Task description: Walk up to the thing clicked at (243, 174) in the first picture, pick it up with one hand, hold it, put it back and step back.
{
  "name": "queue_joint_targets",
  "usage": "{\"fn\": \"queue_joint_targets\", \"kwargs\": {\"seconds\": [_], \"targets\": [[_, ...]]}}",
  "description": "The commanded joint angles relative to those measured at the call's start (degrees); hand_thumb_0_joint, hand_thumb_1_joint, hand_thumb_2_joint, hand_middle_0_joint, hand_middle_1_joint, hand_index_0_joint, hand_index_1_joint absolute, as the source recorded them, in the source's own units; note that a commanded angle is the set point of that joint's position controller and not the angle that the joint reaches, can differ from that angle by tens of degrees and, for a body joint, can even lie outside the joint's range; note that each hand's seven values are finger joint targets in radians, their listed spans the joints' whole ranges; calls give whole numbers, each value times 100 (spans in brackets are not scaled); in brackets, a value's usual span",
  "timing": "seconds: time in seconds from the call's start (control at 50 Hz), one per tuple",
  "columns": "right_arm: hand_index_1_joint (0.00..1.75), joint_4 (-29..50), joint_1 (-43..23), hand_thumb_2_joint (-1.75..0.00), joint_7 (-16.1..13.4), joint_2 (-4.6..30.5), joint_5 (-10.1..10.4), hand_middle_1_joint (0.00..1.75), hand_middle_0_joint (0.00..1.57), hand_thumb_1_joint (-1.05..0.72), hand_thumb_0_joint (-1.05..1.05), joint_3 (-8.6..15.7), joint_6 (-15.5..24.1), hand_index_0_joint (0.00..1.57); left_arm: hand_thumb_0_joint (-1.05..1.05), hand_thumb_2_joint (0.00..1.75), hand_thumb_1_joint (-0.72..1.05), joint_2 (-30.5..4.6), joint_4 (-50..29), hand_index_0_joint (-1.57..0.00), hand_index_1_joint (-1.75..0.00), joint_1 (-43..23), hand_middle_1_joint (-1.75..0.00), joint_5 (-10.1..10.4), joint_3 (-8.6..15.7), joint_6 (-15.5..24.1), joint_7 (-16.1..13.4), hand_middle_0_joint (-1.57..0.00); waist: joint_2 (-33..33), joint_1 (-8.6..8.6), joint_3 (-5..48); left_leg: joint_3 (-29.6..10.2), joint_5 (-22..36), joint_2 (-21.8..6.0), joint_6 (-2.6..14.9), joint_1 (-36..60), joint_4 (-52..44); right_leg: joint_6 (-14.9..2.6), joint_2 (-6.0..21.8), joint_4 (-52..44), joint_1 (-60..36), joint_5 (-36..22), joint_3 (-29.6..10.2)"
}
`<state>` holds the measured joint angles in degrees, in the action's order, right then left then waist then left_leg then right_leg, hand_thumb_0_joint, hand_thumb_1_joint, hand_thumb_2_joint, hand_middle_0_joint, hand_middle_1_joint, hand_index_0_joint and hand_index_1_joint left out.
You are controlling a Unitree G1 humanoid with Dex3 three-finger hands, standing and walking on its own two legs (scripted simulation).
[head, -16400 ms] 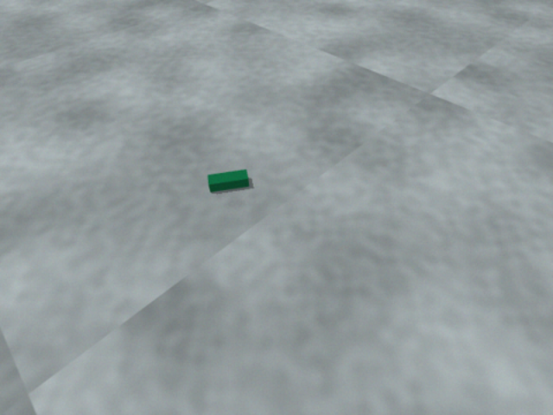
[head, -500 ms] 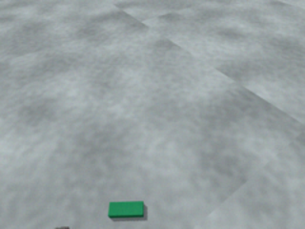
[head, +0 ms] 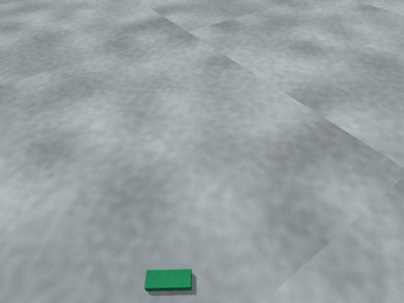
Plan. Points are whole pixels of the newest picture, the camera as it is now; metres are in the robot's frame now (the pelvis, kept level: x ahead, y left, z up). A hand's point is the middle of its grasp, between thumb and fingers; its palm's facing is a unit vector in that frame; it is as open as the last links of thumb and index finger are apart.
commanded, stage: walk up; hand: left
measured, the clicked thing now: (169, 280) +0.37 +0.19 -0.75
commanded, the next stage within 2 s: stand in 0.18 s
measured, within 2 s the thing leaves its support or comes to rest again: neither
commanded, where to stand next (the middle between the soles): +0.04 +0.00 m, yaw +1 degrees
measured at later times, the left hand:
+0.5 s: hand out of the picture +0.08 +0.25 -0.16, palm faces -0.03 -0.94 -0.33, open 7.4 cm
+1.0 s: hand out of the picture +0.08 +0.25 -0.16, palm faces -0.03 -0.94 -0.34, open 7.4 cm
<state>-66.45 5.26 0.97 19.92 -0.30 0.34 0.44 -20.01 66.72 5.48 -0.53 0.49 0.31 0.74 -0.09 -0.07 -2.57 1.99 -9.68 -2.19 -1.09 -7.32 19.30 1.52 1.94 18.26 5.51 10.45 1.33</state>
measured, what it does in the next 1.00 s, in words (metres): stands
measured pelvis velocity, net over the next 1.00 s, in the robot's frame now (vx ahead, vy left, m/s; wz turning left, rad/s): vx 0.01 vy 0.00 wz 0.01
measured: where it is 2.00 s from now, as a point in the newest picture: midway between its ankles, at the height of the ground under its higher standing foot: outside the picture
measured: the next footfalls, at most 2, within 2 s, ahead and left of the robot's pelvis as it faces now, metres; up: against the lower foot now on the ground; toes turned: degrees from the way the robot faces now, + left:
none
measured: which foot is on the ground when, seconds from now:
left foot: down 0.00-1.00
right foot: down 0.00-1.00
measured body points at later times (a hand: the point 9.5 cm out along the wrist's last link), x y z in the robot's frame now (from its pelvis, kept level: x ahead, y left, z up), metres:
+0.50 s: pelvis +0.00 +0.00 +0.00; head +0.01 +0.00 +0.45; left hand +0.08 +0.30 -0.13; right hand +0.09 -0.30 -0.13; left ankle +0.01 +0.13 -0.75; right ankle +0.00 -0.14 -0.75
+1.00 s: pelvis +0.01 +0.00 +0.00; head +0.02 +0.00 +0.45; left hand +0.08 +0.30 -0.13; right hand +0.08 -0.31 -0.13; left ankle +0.01 +0.13 -0.75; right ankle +0.00 -0.14 -0.75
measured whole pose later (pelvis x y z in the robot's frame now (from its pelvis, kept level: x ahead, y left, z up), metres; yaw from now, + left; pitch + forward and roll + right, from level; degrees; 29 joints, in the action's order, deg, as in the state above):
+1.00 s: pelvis +0.01 +0.00 +0.00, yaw +0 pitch -2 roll +0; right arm -65.6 5.5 0.8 19.9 -0.5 0.0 0.3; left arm -20.4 64.7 6.3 -0.4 -0.4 0.5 0.4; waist 0.2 0.2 -2.9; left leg 1.5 -9.5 -2.3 -1.5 -6.9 18.1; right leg 1.2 1.8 17.6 5.2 10.8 1.8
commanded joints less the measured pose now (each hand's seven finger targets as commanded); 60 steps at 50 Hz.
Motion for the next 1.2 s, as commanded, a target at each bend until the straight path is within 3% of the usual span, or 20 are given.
{"fn": "queue_joint_targets", "kwargs": {"seconds": [0.0,0.14,0.16,0.2,0.26,0.3,0.34,0.38,0.6,0.78,0.92,1.18], "targets": [[30,341,-302,-90,-106,1248,5,30,20,-90,0,220,137,20,0,90,90,-1196,-336,-20,-30,-332,-30,-5,233,136,-79,-20,-78,15,326,-555,420,-533,199,109,-428,-205,484,-284,140,-406,-429],[30,361,-269,-90,-111,1233,7,30,20,-90,0,225,127,20,0,90,90,-1200,-382,-20,-30,-281,-30,-20,252,142,-93,-20,-8,17,438,-516,640,-517,204,164,-328,-195,509,-294,40,-588,-412],[30,403,-341,-90,-129,1192,-33,30,20,-90,0,210,139,20,0,90,90,-1254,-425,-20,-30,-316,-30,3,208,156,-113,-20,84,36,305,-546,1037,-607,165,135,-347,-215,593,-238,84,-907,-437],[30,383,-327,-90,-131,1241,-25,30,20,-90,0,217,144,20,0,90,90,-1198,-414,-20,-30,-233,-30,20,197,165,-119,-20,17,15,412,-529,1215,-624,163,245,-312,-207,610,-220,4,-1090,-426],[30,389,-316,-90,-129,1224,-24,30,20,-90,0,216,132,20,0,90,90,-1239,-434,-20,-30,-221,-30,15,200,150,-118,-20,-32,16,467,-514,914,-598,141,229,-385,-195,592,-264,-30,-806,-421],[30,397,-337,-90,-121,1199,-13,30,20,-90,0,205,132,20,0,90,90,-1237,-439,-20,-30,-232,-30,12,187,156,-119,-20,-17,24,519,-514,1108,-631,144,306,-333,-206,616,-249,-48,-934,-428],[30,386,-278,-90,-123,1181,-16,30,20,-90,0,193,123,20,0,90,90,-1274,-454,-20,-30,-240,-30,8,189,153,-120,-20,9,43,481,-493,855,-587,132,224,-410,-205,605,-293,-31,-761,-431],[30,403,-368,-90,-118,1215,-10,30,20,-90,0,202,122,20,0,90,90,-1227,-452,-20,-30,-218,-30,0,166,150,-116,-20,-50,25,446,-507,983,-609,137,290,-380,-207,600,-270,45,-833,-418],[30,411,-276,-90,-104,1215,-25,30,20,-90,0,186,107,20,0,90,90,-1273,-481,-20,-30,-204,-30,3,169,160,-113,-20,34,34,374,-515,523,-569,151,134,-418,-197,610,-394,74,-484,-455],[30,418,-234,-90,-114,1221,-19,30,20,-90,0,182,121,20,0,90,90,-1257,-506,-20,-30,-178,-30,5,169,155,-117,-20,-17,30,496,-514,966,-603,160,247,-347,-228,622,-275,-26,-897,-433],[30,422,-211,-90,-117,1212,-15,30,20,-90,0,172,101,20,0,90,90,-1291,-498,-20,-30,-137,-30,7,170,139,-118,-20,-31,37,388,-518,727,-580,136,182,-382,-226,613,-348,32,-664,-435],[30,444,-194,-90,-125,1222,-22,30,20,-90,0,159,127,20,0,90,90,-1246,-515,-20,-30,-110,-30,12,165,135,-107,-20,-79,1,417,-496,963,-592,141,242,-368,-235,626,-283,-7,-864,-431]]}}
